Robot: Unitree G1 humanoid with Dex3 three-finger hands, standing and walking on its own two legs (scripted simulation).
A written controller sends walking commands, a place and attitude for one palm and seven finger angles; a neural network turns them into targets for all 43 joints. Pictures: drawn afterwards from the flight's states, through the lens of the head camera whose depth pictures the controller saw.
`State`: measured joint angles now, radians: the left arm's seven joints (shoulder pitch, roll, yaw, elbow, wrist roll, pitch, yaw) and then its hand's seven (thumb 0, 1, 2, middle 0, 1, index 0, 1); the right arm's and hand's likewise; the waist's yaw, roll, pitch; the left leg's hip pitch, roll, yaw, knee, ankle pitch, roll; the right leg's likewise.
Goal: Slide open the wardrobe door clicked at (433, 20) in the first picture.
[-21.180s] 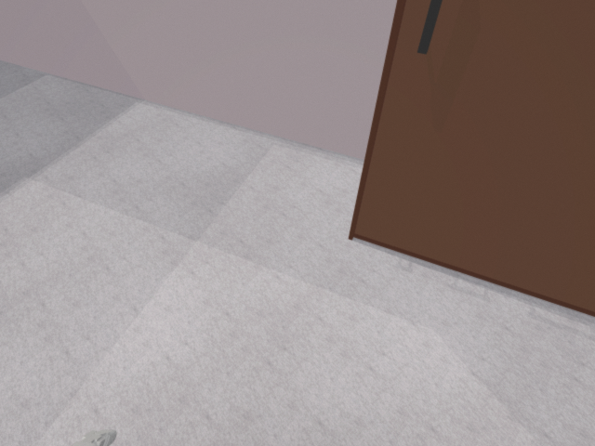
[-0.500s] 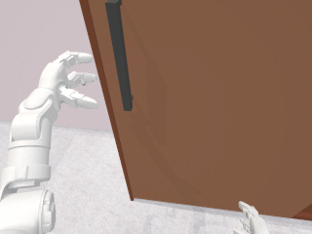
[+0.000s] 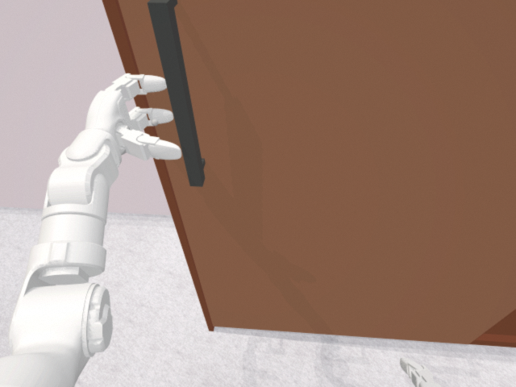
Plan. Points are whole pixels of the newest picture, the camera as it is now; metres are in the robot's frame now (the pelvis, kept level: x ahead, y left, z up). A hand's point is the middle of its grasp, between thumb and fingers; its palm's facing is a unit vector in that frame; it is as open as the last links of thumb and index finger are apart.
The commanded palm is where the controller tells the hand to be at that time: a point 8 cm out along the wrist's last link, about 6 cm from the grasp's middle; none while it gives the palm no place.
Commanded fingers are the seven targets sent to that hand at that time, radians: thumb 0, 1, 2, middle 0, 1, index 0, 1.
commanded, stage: move the hooked fingers beside the handle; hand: left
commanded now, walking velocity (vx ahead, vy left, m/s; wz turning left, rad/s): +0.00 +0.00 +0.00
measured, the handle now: (186, 104) +0.47 +0.13 +0.23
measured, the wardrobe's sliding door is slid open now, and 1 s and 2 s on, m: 0.00 0.00 0.00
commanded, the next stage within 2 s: feel for the door with the fingertips in 0.72 s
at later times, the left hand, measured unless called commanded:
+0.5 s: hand (144, 126) +0.41 +0.18 +0.23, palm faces +0.02 -1.00 -0.03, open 14.0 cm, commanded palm +0.39 +0.23 +0.23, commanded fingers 0.00 -0.50 0.30 -0.30 -1.20 -0.30 -1.20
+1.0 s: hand (155, 125) +0.42 +0.17 +0.23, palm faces +0.00 -1.00 -0.01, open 14.0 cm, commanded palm +0.39 +0.22 +0.23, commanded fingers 0.00 -0.50 0.30 -0.30 -1.20 -0.30 -1.20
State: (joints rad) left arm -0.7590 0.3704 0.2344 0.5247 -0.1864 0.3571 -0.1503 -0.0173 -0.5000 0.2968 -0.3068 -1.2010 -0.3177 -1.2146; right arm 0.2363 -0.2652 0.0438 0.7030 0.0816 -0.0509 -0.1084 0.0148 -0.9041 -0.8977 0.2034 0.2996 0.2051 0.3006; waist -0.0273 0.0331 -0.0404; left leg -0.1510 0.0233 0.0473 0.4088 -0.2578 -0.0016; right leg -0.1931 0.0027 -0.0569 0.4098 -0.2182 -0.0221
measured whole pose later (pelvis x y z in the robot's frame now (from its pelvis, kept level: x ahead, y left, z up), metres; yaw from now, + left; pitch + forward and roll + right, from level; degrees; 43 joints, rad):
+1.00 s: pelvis +0.00 +0.00 +0.00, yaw +0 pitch +0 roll +0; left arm -0.75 0.35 0.21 0.52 -0.19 0.35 -0.13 -0.02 -0.50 0.30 -0.30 -1.20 -0.30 -1.20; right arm 0.24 -0.26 0.04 0.70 0.08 -0.05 -0.11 0.02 -0.90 -0.90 0.20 0.30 0.20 0.30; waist -0.02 0.03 -0.04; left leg -0.14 0.02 0.05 0.40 -0.25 0.00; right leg -0.18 0.00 -0.05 0.39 -0.21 -0.02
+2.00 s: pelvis -0.01 +0.00 +0.00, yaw -1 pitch -1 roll +0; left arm -0.76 0.31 0.19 0.55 -0.18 0.30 -0.09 -0.02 -0.50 0.30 -0.31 -1.21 -0.32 -1.21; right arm 0.27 -0.26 0.04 0.72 0.08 -0.06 -0.10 0.02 -0.90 -0.90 0.20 0.30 0.20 0.30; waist -0.03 0.03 -0.04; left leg -0.14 0.03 0.06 0.39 -0.23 0.00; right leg -0.18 0.01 -0.05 0.38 -0.18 -0.02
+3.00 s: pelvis +0.00 +0.00 +0.00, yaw -1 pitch -2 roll +0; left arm -0.69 0.22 0.15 0.35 -0.18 0.43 0.00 -0.02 -0.50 0.30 -0.27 -1.18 -0.27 -1.18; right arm 0.19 -0.24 0.05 0.69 0.07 -0.01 -0.09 0.02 -0.90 -0.90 0.20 0.30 0.20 0.30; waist -0.01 0.03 -0.05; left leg -0.10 0.03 0.05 0.38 -0.25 -0.01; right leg -0.15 0.01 -0.05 0.38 -0.20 -0.03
